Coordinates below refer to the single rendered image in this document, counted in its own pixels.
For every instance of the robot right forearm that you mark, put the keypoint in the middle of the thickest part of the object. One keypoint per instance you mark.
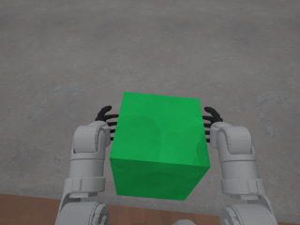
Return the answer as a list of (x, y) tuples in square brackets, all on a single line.
[(240, 176)]

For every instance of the robot left upper arm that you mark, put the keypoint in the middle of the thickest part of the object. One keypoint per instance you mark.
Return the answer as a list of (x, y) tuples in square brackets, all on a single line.
[(84, 213)]

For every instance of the robot left hand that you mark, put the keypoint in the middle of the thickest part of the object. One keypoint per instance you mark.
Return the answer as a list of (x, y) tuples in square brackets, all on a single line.
[(102, 117)]

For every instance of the carton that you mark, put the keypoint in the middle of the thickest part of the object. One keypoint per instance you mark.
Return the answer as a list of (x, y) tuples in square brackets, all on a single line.
[(159, 148)]

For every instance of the robot right hand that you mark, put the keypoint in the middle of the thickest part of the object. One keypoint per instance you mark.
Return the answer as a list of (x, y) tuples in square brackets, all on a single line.
[(213, 119)]

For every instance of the robot left forearm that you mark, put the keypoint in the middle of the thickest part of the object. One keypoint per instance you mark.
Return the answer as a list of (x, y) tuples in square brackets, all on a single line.
[(86, 168)]

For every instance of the robot right upper arm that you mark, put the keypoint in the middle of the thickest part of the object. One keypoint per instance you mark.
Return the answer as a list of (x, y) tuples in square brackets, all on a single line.
[(246, 214)]

